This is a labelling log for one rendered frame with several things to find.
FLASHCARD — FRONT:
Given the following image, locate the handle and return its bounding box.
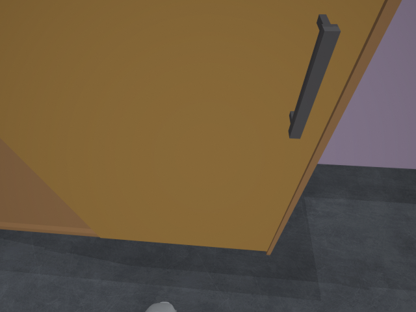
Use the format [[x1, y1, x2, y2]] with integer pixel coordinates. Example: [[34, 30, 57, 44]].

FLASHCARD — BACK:
[[289, 14, 341, 139]]

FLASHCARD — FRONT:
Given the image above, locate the wardrobe door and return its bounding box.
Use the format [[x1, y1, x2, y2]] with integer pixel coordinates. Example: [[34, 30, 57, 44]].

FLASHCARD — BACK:
[[0, 0, 385, 252], [0, 138, 91, 229]]

